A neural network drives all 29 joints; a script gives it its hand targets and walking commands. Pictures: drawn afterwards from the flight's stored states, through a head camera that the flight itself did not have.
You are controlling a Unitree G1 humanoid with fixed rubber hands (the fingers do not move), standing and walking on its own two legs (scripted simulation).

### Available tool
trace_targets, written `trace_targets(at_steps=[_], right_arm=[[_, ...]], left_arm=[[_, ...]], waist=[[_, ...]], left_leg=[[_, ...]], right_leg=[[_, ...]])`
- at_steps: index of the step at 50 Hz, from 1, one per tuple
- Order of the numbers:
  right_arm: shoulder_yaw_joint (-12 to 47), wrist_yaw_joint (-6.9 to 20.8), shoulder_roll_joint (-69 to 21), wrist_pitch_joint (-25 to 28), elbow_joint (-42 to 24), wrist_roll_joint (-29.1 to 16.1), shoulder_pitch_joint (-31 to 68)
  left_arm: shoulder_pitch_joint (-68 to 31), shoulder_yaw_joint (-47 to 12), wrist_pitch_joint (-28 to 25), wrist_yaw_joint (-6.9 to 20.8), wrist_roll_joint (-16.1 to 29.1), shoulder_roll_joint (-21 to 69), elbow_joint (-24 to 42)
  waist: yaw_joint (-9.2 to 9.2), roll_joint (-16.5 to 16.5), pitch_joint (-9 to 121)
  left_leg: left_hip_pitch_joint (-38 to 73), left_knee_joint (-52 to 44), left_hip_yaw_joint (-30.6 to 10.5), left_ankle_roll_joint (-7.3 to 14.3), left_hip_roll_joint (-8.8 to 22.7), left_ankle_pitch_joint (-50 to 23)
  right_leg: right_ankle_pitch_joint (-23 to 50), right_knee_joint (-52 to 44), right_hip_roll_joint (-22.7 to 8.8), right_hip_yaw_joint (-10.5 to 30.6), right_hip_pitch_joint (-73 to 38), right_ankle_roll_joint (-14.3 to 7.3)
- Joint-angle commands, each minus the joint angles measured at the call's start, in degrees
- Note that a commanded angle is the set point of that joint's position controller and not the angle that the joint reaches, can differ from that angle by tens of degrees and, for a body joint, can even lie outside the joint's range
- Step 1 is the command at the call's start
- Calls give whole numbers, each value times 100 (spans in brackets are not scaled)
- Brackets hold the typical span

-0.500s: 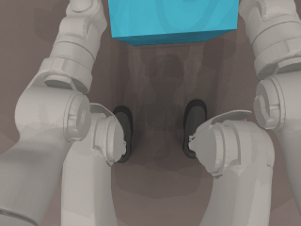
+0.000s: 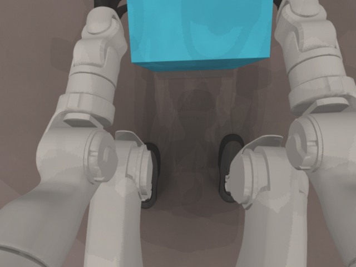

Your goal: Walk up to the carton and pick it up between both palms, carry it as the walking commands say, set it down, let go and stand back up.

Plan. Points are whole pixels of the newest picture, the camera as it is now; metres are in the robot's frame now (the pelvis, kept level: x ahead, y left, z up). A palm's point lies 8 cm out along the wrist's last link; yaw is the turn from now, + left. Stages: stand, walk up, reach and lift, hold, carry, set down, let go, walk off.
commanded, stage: reach and lift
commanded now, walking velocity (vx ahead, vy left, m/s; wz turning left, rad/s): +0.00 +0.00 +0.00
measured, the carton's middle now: (195, 14) +0.55 -0.03 -0.21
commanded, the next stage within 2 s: none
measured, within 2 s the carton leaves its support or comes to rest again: neither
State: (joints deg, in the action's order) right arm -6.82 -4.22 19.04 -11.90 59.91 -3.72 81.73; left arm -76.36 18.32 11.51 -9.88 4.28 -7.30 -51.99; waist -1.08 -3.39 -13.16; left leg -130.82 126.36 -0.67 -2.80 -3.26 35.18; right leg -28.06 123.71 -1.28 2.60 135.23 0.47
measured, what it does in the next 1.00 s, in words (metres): rises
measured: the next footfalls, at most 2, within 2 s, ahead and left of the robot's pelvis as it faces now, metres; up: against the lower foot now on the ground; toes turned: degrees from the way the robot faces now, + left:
none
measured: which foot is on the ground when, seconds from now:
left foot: down 0.00-1.00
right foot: down 0.00-1.00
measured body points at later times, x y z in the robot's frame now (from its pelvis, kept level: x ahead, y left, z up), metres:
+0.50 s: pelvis +0.00 -0.01 +0.04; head +0.34 -0.04 +0.34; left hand +0.54 +0.12 -0.08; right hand +0.56 -0.18 -0.08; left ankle +0.10 +0.12 -0.33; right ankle +0.13 -0.13 -0.33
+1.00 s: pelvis +0.00 -0.01 +0.09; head +0.31 -0.04 +0.42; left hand +0.52 +0.12 +0.00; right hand +0.54 -0.18 -0.01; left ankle +0.10 +0.13 -0.33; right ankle +0.12 -0.13 -0.33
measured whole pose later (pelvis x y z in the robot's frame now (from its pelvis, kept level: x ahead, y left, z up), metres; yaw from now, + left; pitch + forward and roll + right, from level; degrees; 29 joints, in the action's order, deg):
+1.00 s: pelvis +0.00 -0.01 +0.09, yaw +0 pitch +47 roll +4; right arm -20.8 -1.9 7.4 -21.1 45.4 11.1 69.8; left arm -62.3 30.6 21.1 -5.2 -10.1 2.9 -34.0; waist -1.4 -0.6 5.3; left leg -121.9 107.2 -1.1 -3.4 -2.8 32.3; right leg -25.5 105.6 0.4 2.9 126.9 0.0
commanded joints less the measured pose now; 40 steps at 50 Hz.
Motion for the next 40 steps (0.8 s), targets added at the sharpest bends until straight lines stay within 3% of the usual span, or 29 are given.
trace_targets(at_steps=[1,10,18,31,40], right_arm=[[1504,1699,-5778,115,-1353,-358,3158],[1222,1787,-6128,-194,-1004,-99,2935],[975,1792,-6379,-415,-919,264,2617],[1397,1659,-6646,-564,-1753,211,2502],[1201,1656,-6943,-752,-1599,484,2059]], left_arm=[[-3776,-2085,-53,1654,394,5547,1239],[-4229,-2131,143,1589,-17,5341,1691],[-3867,-1981,388,1776,-257,5657,1555],[-3473,-2231,551,1883,-201,5775,2077],[-2995,-2065,756,1973,-417,6027,1914]], waist=[[214,787,7522],[33,622,7629],[63,645,7588],[-58,871,8700],[-95,931,8433]], left_leg=[[2843,-1144,598,179,-577,-2014],[3214,-1593,637,118,-586,-1587],[2929,-1859,692,73,-622,-1559],[3037,-2164,708,81,-653,-2075],[2892,-2608,675,115,-691,-1833]], right_leg=[[2007,-783,622,-622,-4571,-59],[1402,-1135,684,-675,-4413,-67],[1490,-1432,751,-634,-4691,-75],[2228,-1753,842,-540,-5734,-26],[1922,-2176,900,-534,-5625,-31]])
